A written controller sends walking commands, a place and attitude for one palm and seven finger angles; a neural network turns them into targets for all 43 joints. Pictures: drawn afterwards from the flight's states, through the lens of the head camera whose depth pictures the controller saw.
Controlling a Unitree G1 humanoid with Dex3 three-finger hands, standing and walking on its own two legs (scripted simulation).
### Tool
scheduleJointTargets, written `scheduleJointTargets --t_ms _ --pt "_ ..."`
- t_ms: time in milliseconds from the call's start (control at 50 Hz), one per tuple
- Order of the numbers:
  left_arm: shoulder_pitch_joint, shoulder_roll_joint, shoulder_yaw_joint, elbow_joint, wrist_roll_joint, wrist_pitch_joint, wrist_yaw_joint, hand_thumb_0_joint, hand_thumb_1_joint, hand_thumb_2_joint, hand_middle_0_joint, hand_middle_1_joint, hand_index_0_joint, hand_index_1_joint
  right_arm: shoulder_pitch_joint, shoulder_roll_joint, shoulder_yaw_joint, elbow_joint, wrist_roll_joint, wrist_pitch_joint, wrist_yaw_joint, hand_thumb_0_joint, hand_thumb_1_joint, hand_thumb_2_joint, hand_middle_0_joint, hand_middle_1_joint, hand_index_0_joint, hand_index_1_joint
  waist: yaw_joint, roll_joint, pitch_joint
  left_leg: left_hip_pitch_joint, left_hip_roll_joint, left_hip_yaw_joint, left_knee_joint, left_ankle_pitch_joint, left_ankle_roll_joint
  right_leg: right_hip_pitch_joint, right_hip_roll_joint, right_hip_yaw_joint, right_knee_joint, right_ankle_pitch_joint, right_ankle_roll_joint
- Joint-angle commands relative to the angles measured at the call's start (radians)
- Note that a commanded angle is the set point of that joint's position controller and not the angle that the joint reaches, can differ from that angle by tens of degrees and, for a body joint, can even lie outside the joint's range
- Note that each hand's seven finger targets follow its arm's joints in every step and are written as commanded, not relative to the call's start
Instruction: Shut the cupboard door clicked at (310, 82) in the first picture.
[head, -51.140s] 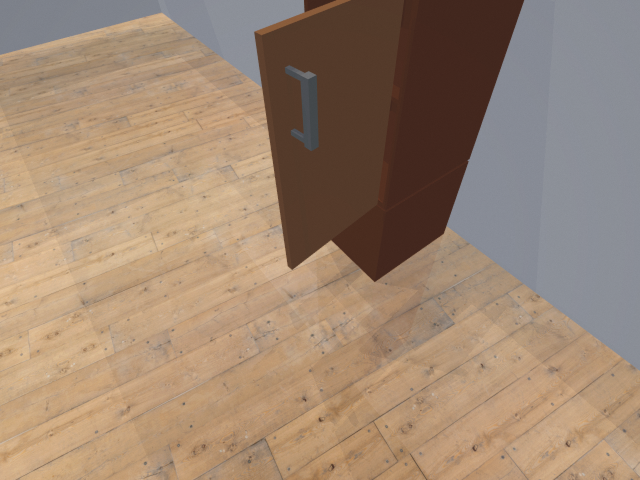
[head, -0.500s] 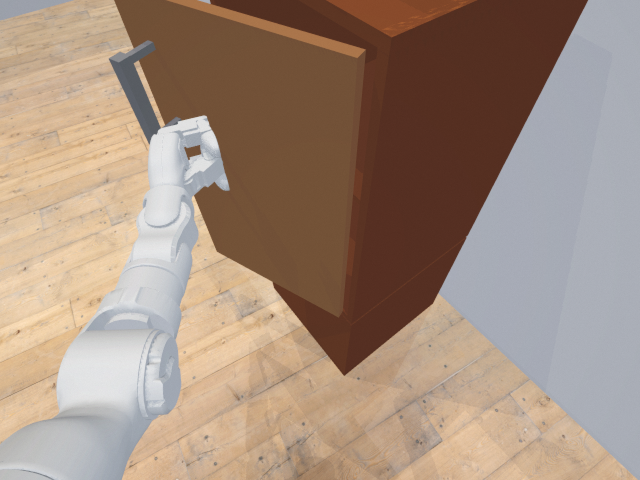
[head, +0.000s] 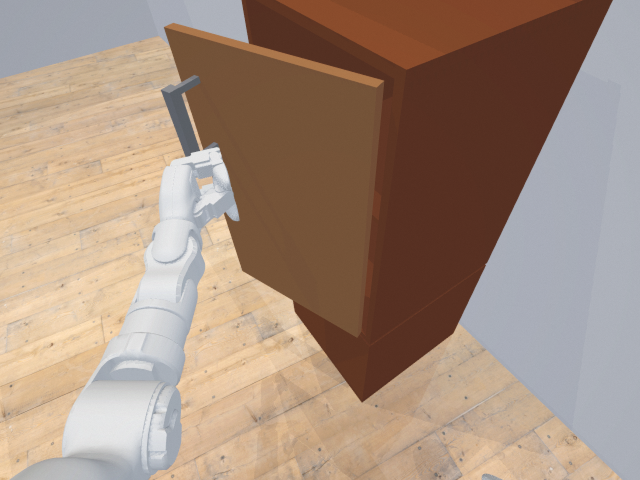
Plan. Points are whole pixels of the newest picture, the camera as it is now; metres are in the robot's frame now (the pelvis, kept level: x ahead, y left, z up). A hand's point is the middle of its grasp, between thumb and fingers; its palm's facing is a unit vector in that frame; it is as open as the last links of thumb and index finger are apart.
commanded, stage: draw the hand back to the body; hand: left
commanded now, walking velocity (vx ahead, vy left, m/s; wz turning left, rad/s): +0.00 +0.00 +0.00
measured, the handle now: (193, 123) +0.62 +0.20 +0.14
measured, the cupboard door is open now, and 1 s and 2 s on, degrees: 22 22 22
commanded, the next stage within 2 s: step back with the hand held close in 1.38 s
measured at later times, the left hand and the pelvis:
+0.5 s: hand (124, 296) +0.28 +0.19 +0.15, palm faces +0.15 -0.97 -0.18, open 3.1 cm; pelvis -0.01 +0.01 +0.02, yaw +2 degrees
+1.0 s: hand out of the picture +0.19 +0.29 +0.18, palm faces +0.43 -0.81 -0.40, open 6.1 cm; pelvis +0.00 +0.03 +0.02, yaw +2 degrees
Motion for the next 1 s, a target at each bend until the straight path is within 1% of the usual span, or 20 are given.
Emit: scheduleJointTargets --t_ms 0,40,100,140,220,280,300,320,340,380,460,500,520,560,580,600,680,700,860,980 --pt "-0.267 0.167 0.013 -0.414 -0.050 0.007 -0.038 0.000 0.900 0.900 -1.300 -1.500 -1.300 -1.500 -0.072 -0.135 -0.050 -0.164 0.022 -0.031 -0.020 0.000 -0.900 -0.900 0.200 0.300 0.200 0.300 0.045 -0.163 -0.317 0.186 0.031 -0.015 -0.057 0.272 0.014 0.237 -0.086 0.036 -0.108 0.552 0.111" --pt "-0.266 0.153 -0.015 -0.542 -0.067 0.030 -0.047 0.000 0.900 0.900 -1.300 -1.500 -1.300 -1.500 -0.102 -0.129 -0.051 -0.173 0.028 -0.035 -0.033 0.000 -0.900 -0.900 0.200 0.300 0.200 0.300 0.045 -0.131 -0.282 0.229 0.036 -0.017 -0.066 0.271 0.017 0.224 -0.084 0.035 -0.128 0.510 0.110" --pt "-0.247 0.188 -0.010 -0.694 -0.069 0.044 -0.051 0.000 0.900 0.900 -1.300 -1.500 -1.300 -1.500 -0.144 -0.117 -0.039 -0.166 0.028 -0.053 -0.052 0.000 -0.900 -0.900 0.200 0.300 0.200 0.300 0.051 -0.034 -0.270 0.290 0.039 -0.027 -0.091 0.255 0.016 0.202 -0.078 0.031 -0.153 0.407 0.087" --pt "-0.151 0.165 -0.040 -0.770 -0.068 0.059 -0.056 0.000 0.900 0.900 -1.300 -1.500 -1.300 -1.500 -0.168 -0.112 -0.038 -0.172 0.030 -0.064 -0.061 0.000 -0.900 -0.900 0.200 0.300 0.200 0.300 0.058 -0.001 -0.259 0.324 0.044 -0.031 -0.100 0.274 0.013 0.201 -0.077 0.022 -0.157 0.385 0.078" --pt "0.048 0.184 -0.007 -0.759 -0.095 0.158 -0.081 0.000 0.900 0.900 -1.245 -1.440 -1.245 -1.440 -0.220 -0.112 -0.023 -0.170 0.037 -0.071 -0.073 0.000 -0.900 -0.900 0.200 0.300 0.200 0.300 0.083 -0.054 -0.168 0.294 0.045 -0.043 -0.139 0.225 0.005 0.209 -0.081 0.012 -0.185 0.321 0.072" --pt "0.136 0.170 -0.014 -0.764 -0.112 0.255 -0.105 0.000 0.900 0.900 -1.163 -1.350 -1.163 -1.350 -0.265 -0.112 -0.011 -0.186 0.048 -0.058 -0.081 0.000 -0.900 -0.900 0.200 0.300 0.200 0.300 0.084 -0.109 -0.088 0.270 0.044 -0.045 -0.166 0.160 0.003 0.198 -0.087 0.011 -0.218 0.239 0.078" --pt "0.115 0.199 -0.087 -0.933 -0.029 0.157 -0.054 0.000 0.900 0.900 -1.135 -1.320 -1.135 -1.320 -0.276 -0.087 -0.004 -0.201 0.024 -0.056 -0.082 0.000 -0.900 -0.900 0.200 0.300 0.200 0.300 0.052 -0.114 -0.011 0.279 0.045 -0.061 -0.196 0.141 -0.002 0.171 -0.112 0.046 -0.259 0.227 0.086" --pt "0.225 0.212 -0.044 -0.865 -0.021 0.137 -0.024 0.000 0.900 0.900 -1.107 -1.290 -1.107 -1.290 -0.274 -0.094 -0.010 -0.180 0.018 -0.047 -0.084 0.000 -0.900 -0.900 0.200 0.300 0.200 0.300 0.058 -0.133 0.004 0.276 0.053 -0.064 -0.204 0.118 -0.005 0.186 -0.110 0.043 -0.266 0.197 0.084" --pt "0.258 0.199 -0.059 -0.895 -0.021 0.129 -0.017 0.000 0.900 0.900 -1.080 -1.260 -1.080 -1.260 -0.286 -0.096 -0.007 -0.188 0.019 -0.043 -0.082 0.000 -0.900 -0.900 0.200 0.300 0.200 0.300 0.069 -0.115 -0.005 0.286 0.052 -0.065 -0.210 0.123 -0.002 0.196 -0.108 0.041 -0.271 0.190 0.084" --pt "0.291 0.224 -0.048 -0.996 -0.008 0.116 0.001 0.000 0.900 0.900 -1.025 -1.200 -1.025 -1.200 -0.288 -0.087 -0.001 -0.193 0.013 -0.030 -0.081 0.000 -0.900 -0.900 0.200 0.300 0.200 0.300 0.069 -0.043 -0.051 0.346 0.057 -0.069 -0.231 0.156 -0.007 0.245 -0.106 0.032 -0.273 0.206 0.066" --pt "0.348 0.273 -0.004 -1.114 0.007 0.099 0.027 0.000 0.900 0.900 -0.915 -1.080 -0.915 -1.080 -0.303 -0.082 0.005 -0.192 0.003 -0.019 -0.085 0.000 -0.900 -0.900 0.200 0.300 0.200 0.300 0.072 -0.005 -0.079 0.396 0.062 -0.069 -0.258 0.190 -0.008 0.288 -0.102 0.029 -0.300 0.228 0.060" --pt "0.370 0.288 0.015 -1.161 0.015 0.093 0.040 0.000 0.900 0.900 -0.860 -1.020 -0.860 -1.020 -0.310 -0.078 0.010 -0.190 0.000 -0.018 -0.084 0.000 -0.900 -0.900 0.200 0.300 0.200 0.300 0.075 0.028 -0.065 0.407 0.063 -0.076 -0.276 0.193 -0.014 0.296 -0.098 0.021 -0.312 0.219 0.053" --pt "0.407 0.265 -0.001 -1.189 0.014 0.091 0.042 0.000 0.900 0.900 -0.832 -0.990 -0.832 -0.990 -0.313 -0.074 0.007 -0.192 -0.003 -0.021 -0.085 0.000 -0.900 -0.900 0.200 0.300 0.200 0.300 0.074 0.064 -0.054 0.417 0.067 -0.078 -0.282 0.196 -0.017 0.302 -0.100 0.020 -0.313 0.215 0.049" --pt "0.458 0.287 0.021 -1.214 0.019 0.089 0.048 0.000 0.900 0.900 -0.777 -0.930 -0.777 -0.930 -0.320 -0.079 0.010 -0.186 -0.006 -0.026 -0.085 0.000 -0.900 -0.900 0.200 0.300 0.200 0.300 0.081 0.054 -0.043 0.430 0.071 -0.090 -0.300 0.204 -0.020 0.299 -0.093 0.013 -0.326 0.213 0.048" --pt "0.517 0.265 0.016 -1.205 0.015 0.093 0.051 0.000 0.900 0.900 -0.750 -0.900 -0.750 -0.900 -0.316 -0.075 0.007 -0.184 -0.010 -0.024 -0.086 0.000 -0.900 -0.900 0.200 0.300 0.200 0.300 0.080 0.042 -0.017 0.421 0.075 -0.094 -0.308 0.200 -0.022 0.307 -0.094 0.010 -0.327 0.207 0.046" --pt "0.538 0.286 0.040 -1.206 0.019 0.092 0.054 0.000 0.900 0.900 -0.723 -0.870 -0.723 -0.870 -0.321 -0.079 0.009 -0.182 -0.010 -0.023 -0.085 0.000 -0.900 -0.900 0.200 0.300 0.200 0.300 0.086 0.011 -0.011 0.419 0.073 -0.093 -0.313 0.203 -0.021 0.305 -0.092 0.007 -0.336 0.212 0.048" --pt "0.701 0.267 0.057 -1.221 0.016 0.092 0.051 0.000 0.900 0.900 -0.613 -0.750 -0.613 -0.750 -0.324 -0.080 -0.001 -0.185 -0.012 -0.019 -0.080 0.000 -0.900 -0.900 0.200 0.300 0.200 0.300 0.094 -0.036 0.028 0.405 0.080 -0.098 -0.328 0.216 -0.025 0.323 -0.093 0.002 -0.340 0.206 0.047" --pt "0.721 0.291 0.085 -1.232 0.019 0.089 0.052 0.000 0.900 0.900 -0.585 -0.720 -0.585 -0.720 -0.326 -0.085 -0.002 -0.186 -0.013 -0.019 -0.079 0.000 -0.900 -0.900 0.200 0.300 0.200 0.300 0.100 -0.050 0.021 0.405 0.078 -0.094 -0.328 0.221 -0.023 0.323 -0.093 0.000 -0.344 0.212 0.049" --pt "0.929 0.375 0.228 -1.394 0.020 0.062 0.066 0.000 0.900 0.900 -0.365 -0.480 -0.365 -0.480 -0.315 -0.084 -0.019 -0.191 -0.013 -0.042 -0.075 0.000 -0.900 -0.900 0.200 0.300 0.200 0.300 0.122 0.023 -0.013 0.396 0.084 -0.099 -0.312 0.302 -0.042 0.364 -0.100 -0.002 -0.330 0.251 0.046" --pt "1.111 0.389 0.304 -1.409 0.013 0.059 0.077 0.000 0.900 0.900 -0.200 -0.300 -0.200 -0.300 -0.294 -0.082 -0.033 -0.183 -0.008 -0.065 -0.077 0.000 -0.900 -0.900 0.200 0.300 0.200 0.300 0.125 0.035 0.049 0.364 0.088 -0.089 -0.298 0.325 -0.048 0.341 -0.102 -0.003 -0.330 0.263 0.047"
